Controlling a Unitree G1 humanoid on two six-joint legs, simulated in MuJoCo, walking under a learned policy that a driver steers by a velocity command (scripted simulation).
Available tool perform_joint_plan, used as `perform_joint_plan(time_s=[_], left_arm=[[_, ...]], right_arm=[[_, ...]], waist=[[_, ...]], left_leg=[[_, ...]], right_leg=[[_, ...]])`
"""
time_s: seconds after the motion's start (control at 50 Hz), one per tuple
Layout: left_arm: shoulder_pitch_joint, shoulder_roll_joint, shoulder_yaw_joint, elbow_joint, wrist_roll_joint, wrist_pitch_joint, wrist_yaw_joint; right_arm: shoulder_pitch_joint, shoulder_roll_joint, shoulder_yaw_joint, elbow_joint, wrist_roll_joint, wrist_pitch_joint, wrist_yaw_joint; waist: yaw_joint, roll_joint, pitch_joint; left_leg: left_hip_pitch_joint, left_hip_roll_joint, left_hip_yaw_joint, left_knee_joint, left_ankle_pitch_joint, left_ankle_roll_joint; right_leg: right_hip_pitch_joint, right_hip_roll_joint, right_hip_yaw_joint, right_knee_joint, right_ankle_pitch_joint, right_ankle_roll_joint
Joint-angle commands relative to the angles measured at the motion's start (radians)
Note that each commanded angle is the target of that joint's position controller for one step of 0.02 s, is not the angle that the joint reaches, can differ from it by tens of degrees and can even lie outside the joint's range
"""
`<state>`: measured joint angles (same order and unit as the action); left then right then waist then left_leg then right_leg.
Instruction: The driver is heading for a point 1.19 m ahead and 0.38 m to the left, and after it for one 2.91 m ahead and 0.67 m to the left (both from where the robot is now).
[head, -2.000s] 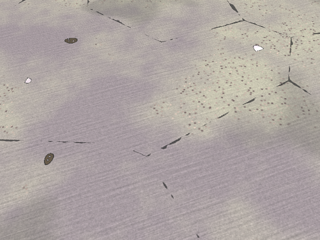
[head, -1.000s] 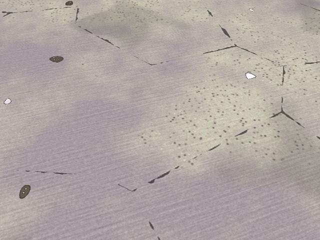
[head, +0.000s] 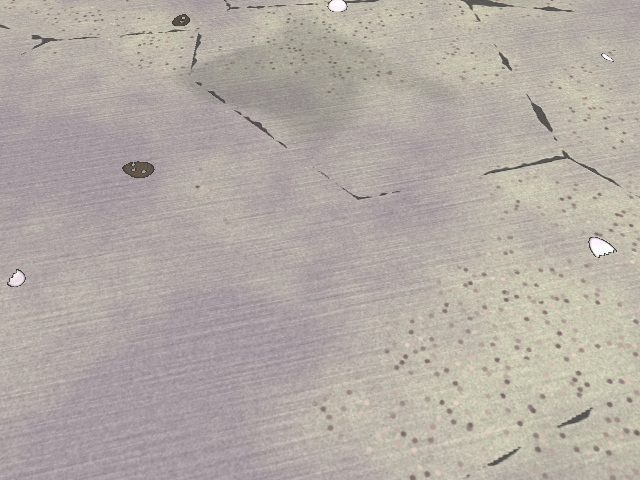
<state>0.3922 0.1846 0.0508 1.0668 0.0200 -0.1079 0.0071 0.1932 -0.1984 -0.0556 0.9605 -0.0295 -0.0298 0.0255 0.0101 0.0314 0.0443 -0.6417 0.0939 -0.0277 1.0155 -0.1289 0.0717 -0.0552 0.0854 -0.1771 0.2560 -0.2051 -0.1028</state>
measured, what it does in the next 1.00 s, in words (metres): walks ahead, turning left: left foot, then right foot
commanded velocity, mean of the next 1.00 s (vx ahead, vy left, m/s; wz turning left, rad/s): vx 0.50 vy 0.00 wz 0.45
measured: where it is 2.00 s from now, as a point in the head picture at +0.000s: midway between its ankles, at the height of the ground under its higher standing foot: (196, 283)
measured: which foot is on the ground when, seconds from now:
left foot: up 0.00-0.24, down 0.26-0.80, up 0.82-1.00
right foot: down 0.00-0.28, up 0.30-0.78, down 0.80-1.00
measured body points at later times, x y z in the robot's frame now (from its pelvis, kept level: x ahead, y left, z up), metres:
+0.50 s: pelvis +0.28 +0.07 +0.00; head +0.31 +0.09 +0.45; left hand +0.35 +0.34 -0.13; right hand +0.37 -0.19 -0.14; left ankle +0.26 +0.10 -0.74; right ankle +0.38 -0.09 -0.66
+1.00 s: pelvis +0.58 +0.11 +0.00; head +0.61 +0.11 +0.45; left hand +0.51 +0.37 -0.12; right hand +0.77 -0.09 -0.14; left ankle +0.48 +0.21 -0.66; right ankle +0.63 +0.05 -0.74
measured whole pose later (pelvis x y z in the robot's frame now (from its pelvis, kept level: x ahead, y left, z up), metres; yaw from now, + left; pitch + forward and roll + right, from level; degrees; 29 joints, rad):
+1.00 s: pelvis +0.58 +0.11 +0.00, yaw +28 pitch +1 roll +0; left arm 0.29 0.24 0.05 0.87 0.02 -0.09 -0.01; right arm 0.26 -0.28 -0.06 0.85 -0.04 -0.04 0.02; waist 0.00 0.04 0.04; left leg -0.47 -0.02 -0.07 1.11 -0.31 0.07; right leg -0.22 0.05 -0.06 0.38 -0.17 -0.06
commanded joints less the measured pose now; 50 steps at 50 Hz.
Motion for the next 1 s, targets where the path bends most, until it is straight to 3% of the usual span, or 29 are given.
perform_joint_plan(time_s=[0.02,0.14,0.2,0.22,0.24,0.26,0.28,0.3,0.32,0.34,0.36,0.38,0.42,0.48,0.56,0.68,0.72,0.74,0.76,0.78,0.8,0.82,0.84,0.86,0.88,0.94,0.96,1.0], left_arm=[[0.008,0.088,0.006,-0.052,-0.003,-0.019,0.005],[0.12,0.109,0.005,-0.019,-0.001,-0.008,0.027],[0.097,0.146,0.014,-0.024,0.003,0.005,0.042],[0.081,0.162,0.019,-0.031,0.007,0.014,0.044],[0.07,0.176,0.024,-0.042,0.008,0.022,0.04],[0.038,0.183,0.027,-0.065,0.001,0.024,0.033],[0.051,0.099,0.011,-0.119,-0.012,0.021,0.018],[0.005,0.111,0.017,-0.185,-0.021,0.011,0.001],[-0.116,0.141,0.021,-0.21,-0.011,-0.002,-0.005],[-0.133,0.139,0.018,-0.223,-0.017,-0.015,-0.008],[-0.118,0.135,0.02,-0.208,-0.011,-0.014,-0.005],[-0.099,0.125,0.02,-0.205,0.01,0.006,-0.004],[-0.075,0.105,0.016,-0.218,0.03,0.044,-0.011],[-0.18,0.108,0.015,-0.267,0.029,0.067,-0.021],[-0.353,0.115,0.009,-0.339,0.023,0.072,-0.027],[-0.524,0.129,-0.008,-0.425,0.01,0.054,-0.035],[-0.473,0.146,-0.007,-0.423,0.008,0.044,-0.034],[-0.399,0.161,-0.001,-0.402,0.007,0.039,-0.029],[-0.29,0.186,0.011,-0.367,0.007,0.033,-0.02],[-0.142,0.205,0.021,-0.325,0.008,0.023,-0.009],[0.007,0.264,0.035,-0.313,0.031,0.015,0.007],[0.029,0.366,0.06,-0.298,0.048,0.023,0.003],[-0.035,0.286,0.052,-0.305,0.016,0.038,-0.009],[-0.133,0.201,0.031,-0.322,0.006,0.038,-0.012],[-0.169,0.156,0.019,-0.317,0.01,0.033,-0.016],[-0.109,0.14,0.008,-0.26,0.004,0.011,-0.017],[-0.093,0.155,0.012,-0.248,-0.003,0.002,-0.019],[-0.074,0.161,0.014,-0.233,-0.01,-0.008,-0.022]], right_arm=[[-0.057,-0.016,0.005,-0.064,0.007,-0.002,0.012],[-0.221,-0.012,0.016,-0.136,0.004,-0.008,0.019],[-0.14,-0.042,-0.001,-0.124,-0.002,-0.008,0.013],[-0.061,-0.062,-0.012,-0.102,-0.004,-0.008,0.01],[0.044,-0.089,-0.027,-0.071,-0.008,-0.012,0.008],[0.184,-0.137,-0.05,-0.033,-0.021,-0.018,0.001],[0.238,-0.24,-0.079,-0.036,-0.028,-0.016,-0.012],[0.225,-0.283,-0.086,-0.05,-0.009,-0.003,-0.008],[0.183,-0.25,-0.078,-0.043,0.009,0.005,-0.016],[0.129,-0.201,-0.066,-0.047,0.017,0.002,-0.02],[0.08,-0.162,-0.055,-0.055,0.016,-0.004,-0.021],[0.051,-0.136,-0.045,-0.062,0.027,-0.011,-0.026],[0.076,-0.145,-0.041,-0.058,0.034,-0.035,-0.027],[0.134,-0.181,-0.047,-0.054,0.033,-0.045,-0.028],[0.226,-0.186,-0.047,-0.057,0.03,-0.036,-0.025],[0.299,-0.206,-0.049,-0.07,0.015,-0.03,-0.038],[0.269,-0.217,-0.051,-0.08,0.013,-0.034,-0.047],[0.239,-0.225,-0.051,-0.087,0.013,-0.039,-0.048],[0.227,-0.234,-0.052,-0.088,0.011,-0.045,-0.044],[0.216,-0.234,-0.051,-0.086,0.013,-0.05,-0.037],[0.238,-0.172,-0.033,-0.109,0.018,-0.056,-0.029],[0.42,-0.081,-0.019,-0.108,0.059,-0.051,-0.026],[0.394,-0.168,-0.026,-0.083,0.019,-0.043,-0.034],[0.286,-0.174,-0.028,-0.098,0.009,-0.04,-0.028],[0.211,-0.16,-0.022,-0.116,0.005,-0.041,-0.022],[0.191,-0.134,-0.016,-0.127,-0.012,-0.02,-0.003],[0.204,-0.123,-0.013,-0.128,-0.011,-0.013,0.0],[0.151,-0.121,-0.009,-0.14,-0.015,-0.006,0.007]], waist=[[-0.01,-0.073,0.067],[0.039,-0.087,0.074],[-0.017,-0.134,0.009],[-0.053,-0.147,-0.034],[-0.096,-0.149,-0.092],[-0.173,-0.108,-0.159],[-0.155,0.066,-0.258],[-0.123,0.138,-0.315],[-0.118,0.006,-0.174],[-0.084,-0.03,-0.083],[-0.034,-0.094,-0.029],[0.001,-0.105,-0.018],[0.027,-0.039,-0.036],[0.008,-0.018,-0.014],[-0.056,0.022,-0.002],[-0.112,0.044,0.009],[-0.076,0.054,0.0],[-0.039,0.059,-0.019],[0.003,0.053,-0.071],[0.078,0.015,-0.149],[0.123,-0.065,-0.275],[0.035,-0.34,-0.39],[0.019,-0.202,-0.313],[0.005,-0.094,-0.144],[0.004,-0.035,-0.075],[-0.026,-0.114,-0.037],[-0.039,-0.138,-0.066],[-0.038,-0.123,-0.05]], left_leg=[[-0.008,0.001,0.041,-0.146,0.127,-0.01],[0.008,-0.055,0.162,-0.381,0.113,0.03],[0.137,-0.138,0.212,-0.401,-0.032,0.089],[0.218,-0.17,0.219,-0.411,-0.081,0.116],[0.343,-0.194,0.207,-0.457,-0.098,0.143],[0.56,-0.157,0.122,-0.541,-0.084,0.187],[0.842,0.126,-0.27,-0.554,-0.127,0.288],[0.971,0.279,-0.748,-0.715,-0.095,0.416],[0.885,0.234,-0.578,-0.744,-0.103,0.36],[0.75,0.203,-0.463,-0.767,-0.022,0.309],[0.638,0.148,-0.371,-0.783,0.101,0.26],[0.568,0.091,-0.288,-0.793,0.183,0.223],[0.508,0.063,-0.237,-0.787,0.349,0.232],[0.483,0.011,-0.199,-0.803,0.38,0.205],[0.556,-0.006,-0.226,-0.796,0.372,0.161],[0.696,0.026,-0.298,-0.731,0.424,0.155],[0.696,0.043,-0.298,-0.705,0.474,0.124],[0.668,0.039,-0.283,-0.662,0.574,0.1],[0.661,0.024,-0.268,-0.558,0.701,0.082],[0.621,-0.026,-0.221,-0.376,0.693,0.062],[0.477,-0.08,-0.183,-0.108,0.403,0.048],[0.175,-0.261,-0.089,0.212,-0.375,0.005],[0.076,-0.193,-0.116,0.304,-0.361,0.019],[0.059,-0.148,-0.109,0.288,-0.259,0.015],[0.07,-0.118,-0.102,0.232,-0.204,0.013],[0.144,-0.086,-0.084,0.133,-0.182,0.001],[0.134,-0.09,-0.07,0.12,-0.185,-0.006],[0.081,-0.068,-0.046,0.077,-0.147,-0.019]], right_leg=[[-0.077,-0.268,0.097,-0.155,0.289,-0.04],[0.135,-0.308,-0.001,-0.072,0.578,-0.017],[0.211,-0.333,-0.049,0.115,0.996,-0.005],[0.214,-0.339,-0.06,0.239,1.069,-0.008],[0.179,-0.342,-0.062,0.407,1.025,-0.008],[0.028,-0.326,-0.075,0.654,0.826,0.013],[-0.313,-0.223,-0.076,1.009,0.139,0.053],[-0.61,-0.029,0.108,1.246,-0.345,0.08],[-0.728,-0.122,0.214,1.213,-0.225,0.065],[-0.703,-0.158,0.209,1.12,-0.133,0.063],[-0.638,-0.187,0.207,1.03,-0.098,0.07],[-0.577,-0.201,0.205,0.982,-0.084,0.085],[-0.514,-0.206,0.198,0.917,-0.101,0.119],[-0.566,-0.204,0.166,0.799,-0.012,0.153],[-0.643,-0.18,0.16,0.617,0.129,0.158],[-0.643,-0.121,0.171,0.393,0.175,0.127],[-0.526,-0.108,0.174,0.306,0.162,0.096],[-0.401,-0.086,0.166,0.275,0.133,0.074],[-0.263,-0.055,0.151,0.264,0.096,0.053],[-0.08,-0.065,0.149,0.205,0.128,0.028],[0.147,-0.26,0.351,0.204,-0.018,-0.017],[0.369,-0.528,0.86,0.095,-0.046,-0.169],[0.267,-0.505,0.973,0.024,-0.211,-0.174],[0.106,-0.457,0.793,0.003,-0.221,-0.149],[0.006,-0.401,0.652,-0.012,-0.107,-0.122],[-0.098,-0.308,0.432,-0.036,0.23,-0.072],[-0.075,-0.315,0.419,-0.041,0.255,-0.09],[-0.073,-0.304,0.373,-0.083,0.239,-0.101]])
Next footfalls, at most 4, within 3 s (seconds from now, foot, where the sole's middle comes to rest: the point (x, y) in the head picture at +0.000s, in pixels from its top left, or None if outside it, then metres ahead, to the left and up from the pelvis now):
0.26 left None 0.29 0.10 -0.78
0.80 right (313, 400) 0.67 0.06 -0.78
1.32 left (187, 348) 0.80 0.36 -0.78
1.88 right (212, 235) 1.15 0.35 -0.78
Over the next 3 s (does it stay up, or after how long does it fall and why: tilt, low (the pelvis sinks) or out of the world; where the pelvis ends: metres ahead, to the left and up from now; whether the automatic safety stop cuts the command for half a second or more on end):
stays up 1.09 0.36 0.00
